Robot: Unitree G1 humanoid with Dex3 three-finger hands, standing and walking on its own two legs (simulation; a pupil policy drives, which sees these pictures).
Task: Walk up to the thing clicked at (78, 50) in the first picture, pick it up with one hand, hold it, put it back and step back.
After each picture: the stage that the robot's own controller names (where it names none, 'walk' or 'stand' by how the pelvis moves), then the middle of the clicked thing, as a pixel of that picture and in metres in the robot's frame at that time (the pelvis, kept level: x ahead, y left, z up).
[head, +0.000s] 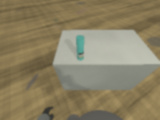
stand; (80, 49) +0.61 +0.14 +0.01
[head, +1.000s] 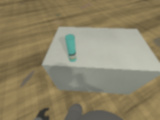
rise first; (71, 49) +0.53 +0.21 +0.03
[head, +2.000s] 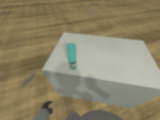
stand; (72, 58) +0.48 +0.19 +0.02
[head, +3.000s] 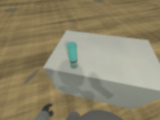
stand; (73, 56) +0.49 +0.18 +0.01
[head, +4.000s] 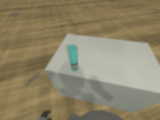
stand; (73, 59) +0.48 +0.19 +0.01
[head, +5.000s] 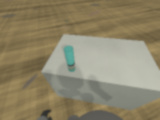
stand; (70, 60) +0.47 +0.21 +0.01
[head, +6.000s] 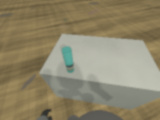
stand; (68, 61) +0.45 +0.21 +0.01
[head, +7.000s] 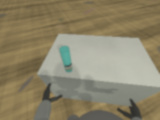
rise first; (66, 60) +0.45 +0.23 +0.01
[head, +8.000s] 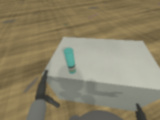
go down; (70, 62) +0.45 +0.22 +0.01
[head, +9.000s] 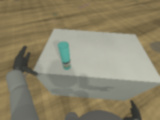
go down; (65, 57) +0.46 +0.20 +0.03
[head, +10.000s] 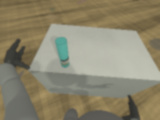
go down; (63, 54) +0.46 +0.21 +0.05
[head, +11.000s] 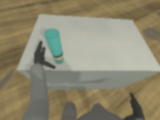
close in; (56, 49) +0.45 +0.22 +0.08
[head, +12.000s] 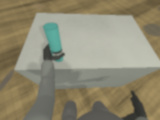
close; (55, 45) +0.48 +0.21 +0.10
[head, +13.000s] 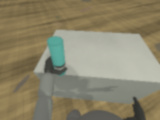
lift; (58, 59) +0.34 +0.22 +0.16
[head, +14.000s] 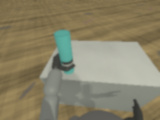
hold; (66, 55) +0.33 +0.17 +0.23
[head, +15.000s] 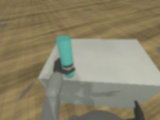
hold; (66, 59) +0.34 +0.17 +0.19
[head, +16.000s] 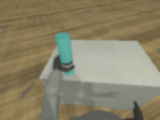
hold; (66, 56) +0.34 +0.17 +0.21
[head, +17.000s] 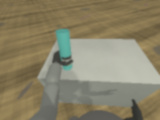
crouch; (65, 51) +0.40 +0.18 +0.19
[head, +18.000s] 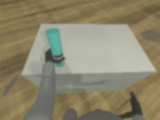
lower; (56, 49) +0.46 +0.21 +0.10
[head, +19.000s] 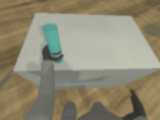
lower; (54, 46) +0.47 +0.21 +0.09
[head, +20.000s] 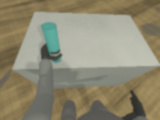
lower; (53, 45) +0.47 +0.22 +0.09
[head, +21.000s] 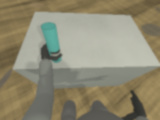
lower; (53, 45) +0.47 +0.22 +0.10
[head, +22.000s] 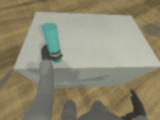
rest; (54, 46) +0.47 +0.22 +0.09
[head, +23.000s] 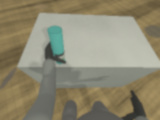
withdraw; (58, 48) +0.46 +0.20 +0.09
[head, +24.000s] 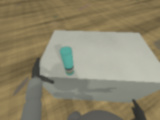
sink last; (68, 63) +0.40 +0.19 +0.06
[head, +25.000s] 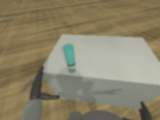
stand; (70, 59) +0.45 +0.21 +0.06
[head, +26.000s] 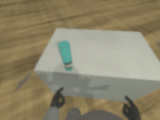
stand; (66, 57) +0.43 +0.21 +0.07
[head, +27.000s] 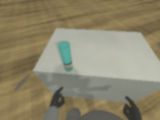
stand; (66, 58) +0.42 +0.21 +0.07
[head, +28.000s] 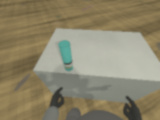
stand; (67, 57) +0.43 +0.21 +0.07
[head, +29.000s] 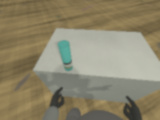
stand; (66, 57) +0.43 +0.21 +0.07
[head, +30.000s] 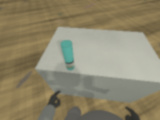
stand; (68, 57) +0.43 +0.20 +0.06
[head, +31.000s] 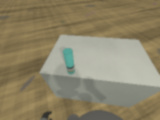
walk; (69, 62) +0.44 +0.20 +0.01
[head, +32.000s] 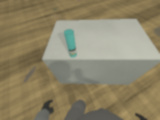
walk; (71, 45) +0.56 +0.21 +0.03
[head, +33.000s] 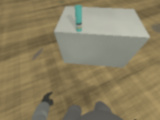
walk; (78, 19) +0.92 +0.19 +0.04
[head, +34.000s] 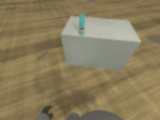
stand; (81, 25) +1.06 +0.19 +0.02
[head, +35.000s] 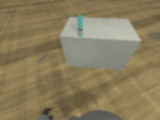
stand; (80, 26) +1.04 +0.20 +0.01
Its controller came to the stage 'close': yes
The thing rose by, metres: 0.22
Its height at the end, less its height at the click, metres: +0.00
